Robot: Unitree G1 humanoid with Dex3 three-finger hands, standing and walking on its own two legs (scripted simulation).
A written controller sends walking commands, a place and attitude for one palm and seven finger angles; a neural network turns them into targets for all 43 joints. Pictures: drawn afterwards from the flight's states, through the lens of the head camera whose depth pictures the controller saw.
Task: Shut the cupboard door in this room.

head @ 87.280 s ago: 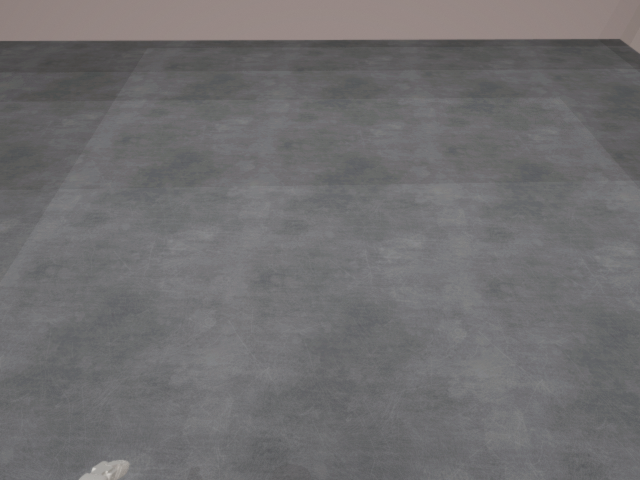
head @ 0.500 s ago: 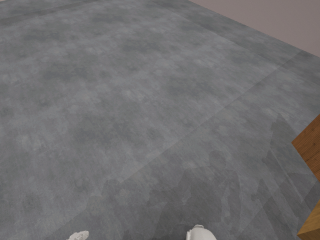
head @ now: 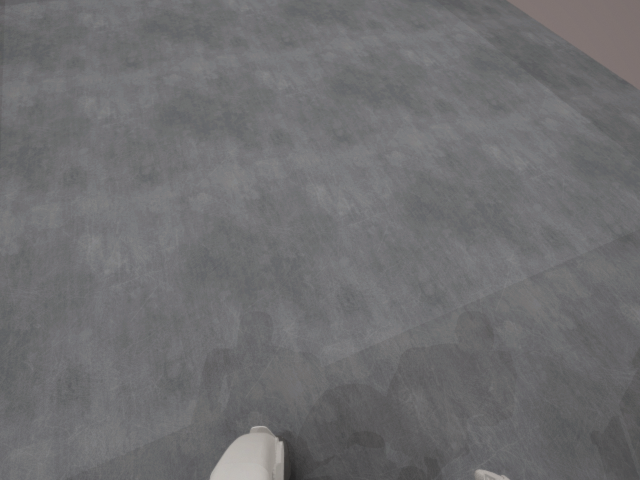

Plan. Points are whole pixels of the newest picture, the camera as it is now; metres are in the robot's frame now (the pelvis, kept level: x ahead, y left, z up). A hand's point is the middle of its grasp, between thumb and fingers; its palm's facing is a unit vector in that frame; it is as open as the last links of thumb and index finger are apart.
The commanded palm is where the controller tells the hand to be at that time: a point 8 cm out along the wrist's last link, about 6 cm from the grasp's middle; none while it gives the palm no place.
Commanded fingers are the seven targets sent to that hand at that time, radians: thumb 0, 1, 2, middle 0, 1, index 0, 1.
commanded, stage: turn to face it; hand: left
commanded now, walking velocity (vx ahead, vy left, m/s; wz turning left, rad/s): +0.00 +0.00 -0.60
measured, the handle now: out of the picture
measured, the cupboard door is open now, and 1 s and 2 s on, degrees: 61 61 61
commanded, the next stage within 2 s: none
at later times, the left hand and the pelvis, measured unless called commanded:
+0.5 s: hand (203, 416) +0.21 +0.18 -0.16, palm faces -0.16 -0.96 -0.24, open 7.4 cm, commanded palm none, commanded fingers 0.00 0.90 0.90 -0.20 -0.30 -0.20 -0.30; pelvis +0.12 +0.00 -0.01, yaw -14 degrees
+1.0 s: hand (225, 311) +0.37 +0.18 -0.15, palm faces -0.47 -0.86 -0.21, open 7.4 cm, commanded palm none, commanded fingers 0.00 0.90 0.90 -0.20 -0.30 -0.20 -0.30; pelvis +0.17 +0.05 +0.02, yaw -31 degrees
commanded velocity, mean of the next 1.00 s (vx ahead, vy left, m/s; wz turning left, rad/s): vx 0.00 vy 0.00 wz -0.60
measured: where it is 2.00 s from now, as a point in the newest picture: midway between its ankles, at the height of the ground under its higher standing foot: outside the picture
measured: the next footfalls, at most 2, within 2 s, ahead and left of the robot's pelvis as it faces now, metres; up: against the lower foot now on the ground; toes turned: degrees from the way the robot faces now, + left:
left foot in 0.04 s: +0.17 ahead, +0.10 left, +0.00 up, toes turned +5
right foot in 0.46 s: +0.14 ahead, -0.12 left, +0.00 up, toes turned -18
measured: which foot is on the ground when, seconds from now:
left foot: up 0.00-0.02, down 0.04-0.48, up 0.50-0.78, down 0.80-1.00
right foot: down 0.00-0.04, up 0.06-0.44, down 0.46-0.80, up 0.82-1.00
